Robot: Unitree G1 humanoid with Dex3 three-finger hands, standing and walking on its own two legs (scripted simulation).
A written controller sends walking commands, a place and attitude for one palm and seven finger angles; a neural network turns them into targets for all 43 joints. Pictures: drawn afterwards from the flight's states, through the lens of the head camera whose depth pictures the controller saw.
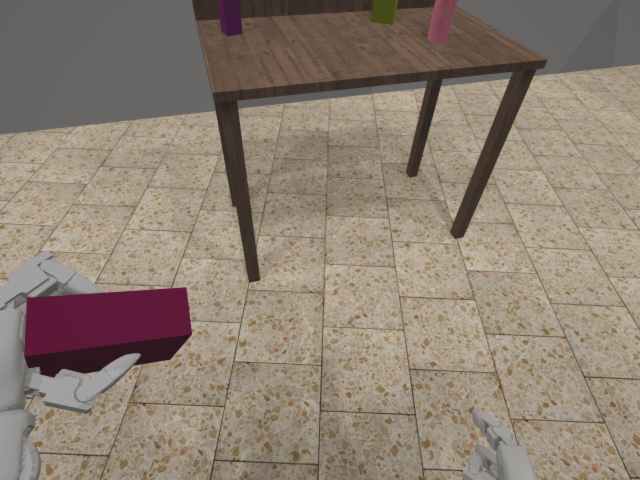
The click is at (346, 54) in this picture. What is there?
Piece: table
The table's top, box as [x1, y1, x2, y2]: [196, 6, 547, 102]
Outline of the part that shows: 547,59 456,6 447,41 444,43 431,42 426,38 433,7 397,9 395,19 391,25 371,22 371,11 241,18 243,33 232,36 226,36 220,30 219,19 196,21 214,102 543,68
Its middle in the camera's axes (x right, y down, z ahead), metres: +0.13 -0.63 +1.25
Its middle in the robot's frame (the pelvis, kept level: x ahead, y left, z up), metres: +1.37 -0.06 +0.01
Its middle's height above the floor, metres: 0.78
